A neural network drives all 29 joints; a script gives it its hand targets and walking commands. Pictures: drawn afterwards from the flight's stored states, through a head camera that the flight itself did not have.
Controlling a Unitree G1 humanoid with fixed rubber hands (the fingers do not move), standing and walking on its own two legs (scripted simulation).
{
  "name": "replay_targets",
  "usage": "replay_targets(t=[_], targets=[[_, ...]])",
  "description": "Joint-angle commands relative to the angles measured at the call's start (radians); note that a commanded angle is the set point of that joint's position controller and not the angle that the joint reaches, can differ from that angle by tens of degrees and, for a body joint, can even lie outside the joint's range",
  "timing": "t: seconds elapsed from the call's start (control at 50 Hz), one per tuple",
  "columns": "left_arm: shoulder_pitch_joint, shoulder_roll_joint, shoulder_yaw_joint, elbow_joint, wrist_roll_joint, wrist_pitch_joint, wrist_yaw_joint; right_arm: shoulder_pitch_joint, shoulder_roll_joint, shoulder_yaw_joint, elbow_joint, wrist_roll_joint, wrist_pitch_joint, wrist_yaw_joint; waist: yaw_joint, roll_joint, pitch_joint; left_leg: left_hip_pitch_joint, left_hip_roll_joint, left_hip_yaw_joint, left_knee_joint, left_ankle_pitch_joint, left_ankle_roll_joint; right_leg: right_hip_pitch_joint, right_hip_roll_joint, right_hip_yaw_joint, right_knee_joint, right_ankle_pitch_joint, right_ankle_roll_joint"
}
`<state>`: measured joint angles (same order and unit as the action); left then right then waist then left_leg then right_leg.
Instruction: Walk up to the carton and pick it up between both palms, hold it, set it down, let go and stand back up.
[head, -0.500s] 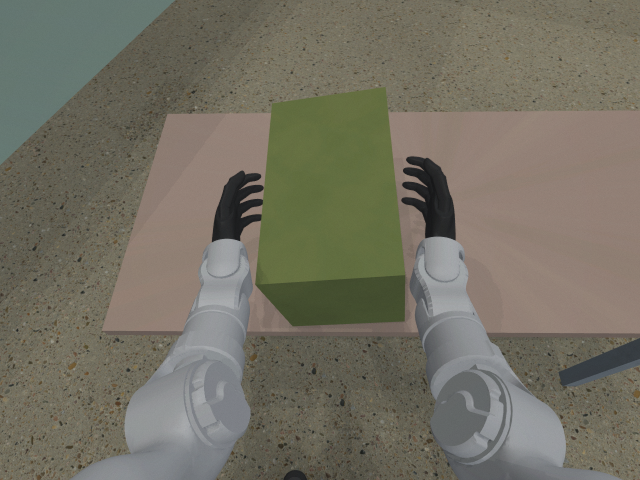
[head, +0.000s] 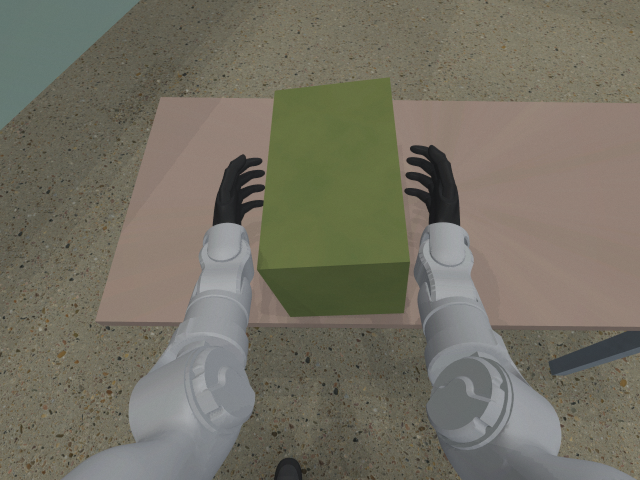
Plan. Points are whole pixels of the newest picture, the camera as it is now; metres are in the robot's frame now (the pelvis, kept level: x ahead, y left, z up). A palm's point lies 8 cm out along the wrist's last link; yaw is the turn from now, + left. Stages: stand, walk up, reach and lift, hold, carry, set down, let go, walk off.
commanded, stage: set down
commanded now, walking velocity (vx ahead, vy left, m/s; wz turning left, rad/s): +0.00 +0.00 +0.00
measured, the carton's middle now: (338, 200) +0.52 +0.05 -0.05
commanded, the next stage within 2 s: none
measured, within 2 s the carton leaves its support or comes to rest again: rests again in 0.44 s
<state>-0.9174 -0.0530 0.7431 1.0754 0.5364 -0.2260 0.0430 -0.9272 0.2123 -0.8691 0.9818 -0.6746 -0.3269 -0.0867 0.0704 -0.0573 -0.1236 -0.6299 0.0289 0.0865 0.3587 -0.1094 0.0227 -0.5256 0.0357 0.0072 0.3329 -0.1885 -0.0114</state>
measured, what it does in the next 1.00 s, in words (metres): stands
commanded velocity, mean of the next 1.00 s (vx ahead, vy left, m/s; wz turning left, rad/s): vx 0.00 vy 0.00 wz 0.00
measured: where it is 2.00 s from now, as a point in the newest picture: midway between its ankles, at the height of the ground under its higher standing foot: outside the picture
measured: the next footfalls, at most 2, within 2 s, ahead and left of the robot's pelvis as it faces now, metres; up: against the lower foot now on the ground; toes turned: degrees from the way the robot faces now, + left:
none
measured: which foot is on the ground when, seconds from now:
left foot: down 0.00-1.00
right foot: down 0.00-1.00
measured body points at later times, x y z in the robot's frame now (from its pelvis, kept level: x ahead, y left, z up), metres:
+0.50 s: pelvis +0.00 +0.00 +0.00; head +0.13 +0.03 +0.43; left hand +0.45 +0.19 +0.01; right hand +0.46 -0.08 +0.03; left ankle +0.01 +0.10 -0.74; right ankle -0.05 -0.11 -0.74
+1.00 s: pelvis +0.00 -0.01 +0.00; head +0.13 +0.02 +0.42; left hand +0.45 +0.18 +0.01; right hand +0.46 -0.09 +0.02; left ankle +0.01 +0.10 -0.74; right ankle -0.05 -0.11 -0.74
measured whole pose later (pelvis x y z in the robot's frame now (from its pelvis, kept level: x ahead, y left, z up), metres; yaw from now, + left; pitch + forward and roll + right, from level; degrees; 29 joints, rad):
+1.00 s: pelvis +0.00 -0.01 +0.00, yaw +0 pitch +22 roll +0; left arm -0.98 -0.08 0.86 1.06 0.64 -0.24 0.00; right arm -0.91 0.23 -0.89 0.91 -0.70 -0.27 -0.08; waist 0.07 -0.08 -0.09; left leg -0.65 0.02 0.10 0.40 -0.12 0.02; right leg -0.59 0.03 0.01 0.45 -0.24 -0.02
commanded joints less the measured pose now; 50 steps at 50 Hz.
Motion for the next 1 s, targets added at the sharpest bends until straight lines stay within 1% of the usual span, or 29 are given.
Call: replay_targets(t=[0.0, 0.02, 0.04, 0.1, 0.12, 0.14, 0.18, 0.22, 0.24, 0.26, 0.28, 0.32, 0.36, 0.38, 0.42, 0.44, 0.46, 0.48, 0.5, 0.52, 0.56, 0.58, 0.6, 0.62, 0.64, 0.7, 0.74, 0.82, 0.98], targets=[[-0.591, -0.354, -0.178, -0.045, 0.035, -0.064, -0.081, -0.389, 0.472, 0.222, 0.164, -0.076, 0.008, 0.156, 0.019, 0.077, -0.716, 0.573, 0.042, 0.056, 0.118, 0.660, -0.004, 0.101, -0.035, -0.093, 0.004, 0.246, 0.048], [-0.585, -0.360, -0.177, -0.041, 0.037, -0.060, -0.081, -0.391, 0.469, 0.219, 0.148, -0.074, 0.010, 0.157, 0.024, 0.085, -0.726, 0.592, 0.041, 0.053, 0.125, 0.670, -0.002, 0.070, -0.034, -0.093, -0.002, 0.222, 0.048], [-0.587, -0.351, -0.170, -0.038, 0.044, -0.058, -0.081, -0.395, 0.469, 0.218, 0.140, -0.076, 0.014, 0.158, 0.024, 0.072, -0.723, 0.590, 0.042, 0.052, 0.124, 0.659, -0.001, 0.075, -0.033, -0.091, -0.006, 0.214, 0.046], [-0.570, -0.345, -0.157, -0.038, 0.044, -0.055, -0.086, -0.383, 0.468, 0.215, 0.125, -0.082, 0.023, 0.158, 0.022, 0.054, -0.720, 0.536, 0.035, 0.060, 0.117, 0.629, 0.005, 0.123, -0.036, -0.086, 0.002, 0.241, 0.048], [-0.574, -0.340, -0.159, -0.041, 0.048, -0.056, -0.086, -0.384, 0.468, 0.221, 0.123, -0.078, 0.024, 0.159, 0.022, 0.059, -0.718, 0.527, 0.032, 0.063, 0.114, 0.625, 0.007, 0.137, -0.036, -0.087, 0.009, 0.254, 0.050], [-0.573, -0.342, -0.157, -0.040, 0.047, -0.054, -0.088, -0.385, 0.464, 0.212, 0.125, -0.085, 0.027, 0.158, 0.018, 0.052, -0.716, 0.534, 0.033, 0.058, 0.115, 0.629, 0.009, 0.123, -0.037, -0.090, 0.007, 0.245, 0.054], [-0.568, -0.341, -0.144, -0.038, 0.060, -0.050, -0.088, -0.371, 0.466, 0.204, 0.126, -0.090, 0.034, 0.158, 0.018, 0.063, -0.706, 0.544, 0.033, 0.058, 0.117, 0.627, 0.008, 0.100, -0.037, -0.091, 0.004, 0.225, 0.053], [-0.559, -0.338, -0.141, -0.047, 0.065, -0.049, -0.089, -0.369, 0.470, 0.203, 0.112, -0.090, 0.036, 0.159, 0.019, 0.055, -0.720, 0.543, 0.030, 0.058, 0.120, 0.630, 0.009, 0.109, -0.034, -0.089, 0.004, 0.229, 0.054], [-0.560, -0.335, -0.138, -0.046, 0.064, -0.047, -0.091, -0.364, 0.473, 0.203, 0.115, -0.092, 0.037, 0.159, 0.012, 0.055, -0.707, 0.547, 0.029, 0.059, 0.122, 0.642, 0.012, 0.108, -0.035, -0.089, 0.006, 0.242, 0.056], [-0.555, -0.331, -0.133, -0.045, 0.067, -0.046, -0.091, -0.368, 0.470, 0.209, 0.108, -0.087, 0.038, 0.159, 0.021, 0.053, -0.709, 0.529, 0.028, 0.060, 0.116, 0.632, 0.012, 0.118, -0.035, -0.091, 0.010, 0.249, 0.057], [-0.556, -0.329, -0.136, -0.047, 0.065, -0.047, -0.092, -0.364, 0.469, 0.204, 0.112, -0.091, 0.039, 0.159, 0.015, 0.056, -0.702, 0.538, 0.028, 0.059, 0.120, 0.638, 0.012, 0.095, -0.035, -0.096, 0.010, 0.234, 0.059], [-0.554, -0.330, -0.136, -0.048, 0.070, -0.047, -0.091, -0.364, 0.472, 0.200, 0.097, -0.093, 0.040, 0.158, 0.017, 0.064, -0.710, 0.543, 0.028, 0.063, 0.129, 0.634, 0.012, 0.077, -0.035, -0.094, 0.007, 0.216, 0.058], [-0.544, -0.335, -0.129, -0.039, 0.075, -0.040, -0.091, -0.360, 0.460, 0.190, 0.103, -0.099, 0.043, 0.159, 0.008, 0.064, -0.689, 0.555, 0.030, 0.056, 0.132, 0.643, 0.011, 0.052, -0.034, -0.098, 0.005, 0.202, 0.056], [-0.543, -0.333, -0.134, -0.054, 0.074, -0.041, -0.092, -0.353, 0.462, 0.189, 0.098, -0.096, 0.043, 0.158, 0.006, 0.072, -0.705, 0.566, 0.031, 0.053, 0.136, 0.652, 0.012, 0.040, -0.029, -0.098, 0.000, 0.193, 0.055], [-0.538, -0.334, -0.133, -0.047, 0.080, -0.038, -0.090, -0.354, 0.459, 0.189, 0.098, -0.096, 0.042, 0.155, 0.007, 0.080, -0.691, 0.586, 0.032, 0.049, 0.150, 0.681, 0.011, 0.004, -0.031, -0.103, -0.002, 0.182, 0.052], [-0.530, -0.329, -0.124, -0.053, 0.082, -0.037, -0.089, -0.345, 0.460, 0.190, 0.101, -0.093, 0.044, 0.155, 0.011, 0.070, -0.684, 0.583, 0.031, 0.049, 0.155, 0.688, 0.012, 0.003, -0.030, -0.102, 0.000, 0.188, 0.050], [-0.526, -0.339, -0.126, -0.048, 0.085, -0.039, -0.089, -0.350, 0.459, 0.192, 0.089, -0.091, 0.040, 0.155, 0.012, 0.079, -0.692, 0.578, 0.030, 0.047, 0.154, 0.687, 0.011, 0.014, -0.031, -0.100, 0.000, 0.196, 0.050], [-0.524, -0.330, -0.120, -0.038, 0.084, -0.039, -0.090, -0.356, 0.460, 0.196, 0.089, -0.095, 0.040, 0.155, 0.010, 0.062, -0.701, 0.552, 0.026, 0.049, 0.150, 0.663, 0.009, 0.031, -0.031, -0.099, 0.005, 0.199, 0.052], [-0.520, -0.318, -0.110, -0.033, 0.085, -0.041, -0.092, -0.355, 0.460, 0.190, 0.086, -0.099, 0.041, 0.155, 0.018, 0.047, -0.700, 0.508, 0.023, 0.054, 0.142, 0.626, 0.015, 0.062, -0.032, -0.093, 0.013, 0.205, 0.054], [-0.518, -0.322, -0.110, -0.024, 0.090, -0.044, -0.092, -0.346, 0.469, 0.187, 0.086, -0.104, 0.041, 0.154, 0.009, 0.049, -0.692, 0.482, 0.022, 0.056, 0.138, 0.605, 0.018, 0.084, -0.034, -0.092, 0.028, 0.216, 0.055], [-0.522, -0.319, -0.109, -0.023, 0.097, -0.043, -0.091, -0.351, 0.465, 0.185, 0.090, -0.103, 0.041, 0.155, 0.010, 0.056, -0.680, 0.484, 0.022, 0.055, 0.139, 0.610, 0.018, 0.075, -0.036, -0.096, 0.030, 0.219, 0.058], [-0.438, -0.294, -0.025, 0.060, 0.130, -0.018, -0.095, -0.320, 0.478, 0.204, 0.136, -0.099, 0.068, 0.161, 0.104, 0.008, -0.580, 0.460, 0.016, 0.064, 0.091, 0.571, 0.056, 0.216, -0.055, -0.085, 0.055, 0.264, 0.050], [-0.447, -0.294, -0.040, 0.035, 0.122, -0.011, -0.097, -0.311, 0.473, 0.216, 0.093, -0.084, 0.077, 0.160, 0.068, 0.015, -0.593, 0.387, 0.011, 0.062, 0.055, 0.506, 0.062, 0.284, -0.063, -0.080, 0.073, 0.295, 0.065], [-0.432, -0.292, -0.043, 0.036, 0.118, -0.006, -0.097, -0.311, 0.468, 0.225, 0.094, -0.077, 0.080, 0.158, 0.079, 0.016, -0.599, 0.358, 0.008, 0.061, 0.044, 0.489, 0.066, 0.298, -0.067, -0.081, 0.086, 0.310, 0.070], [-0.439, -0.294, -0.046, 0.034, 0.117, -0.006, -0.095, -0.314, 0.471, 0.222, 0.092, -0.077, 0.080, 0.157, 0.073, 0.019, -0.606, 0.384, 0.012, 0.059, 0.047, 0.502, 0.062, 0.259, -0.060, -0.089, 0.087, 0.292, 0.073], [-0.436, -0.320, -0.041, 0.019, 0.131, -0.004, -0.088, -0.318, 0.470, 0.193, 0.098, -0.096, 0.075, 0.158, 0.084, 0.038, -0.614, 0.505, 0.026, 0.063, 0.098, 0.623, 0.045, 0.103, -0.033, -0.104, 0.047, 0.184, 0.045], [-0.426, -0.321, -0.030, 0.017, 0.139, -0.004, -0.086, -0.320, 0.469, 0.189, 0.096, -0.102, 0.071, 0.159, 0.089, 0.036, -0.609, 0.496, 0.025, 0.064, 0.111, 0.643, 0.044, 0.098, -0.031, -0.102, 0.047, 0.187, 0.041], [-0.418, -0.309, -0.019, 0.023, 0.140, -0.008, -0.088, -0.324, 0.469, 0.195, 0.101, -0.098, 0.067, 0.155, 0.090, 0.028, -0.597, 0.465, 0.020, 0.063, 0.119, 0.622, 0.053, 0.110, -0.039, -0.096, 0.069, 0.217, 0.049], [-0.420, -0.275, -0.008, 0.051, 0.129, -0.019, -0.102, -0.336, 0.473, 0.222, 0.111, -0.079, 0.063, 0.140, 0.082, 0.002, -0.594, 0.354, 0.007, 0.057, 0.133, 0.530, 0.077, 0.167, -0.065, -0.073, 0.138, 0.301, 0.073]])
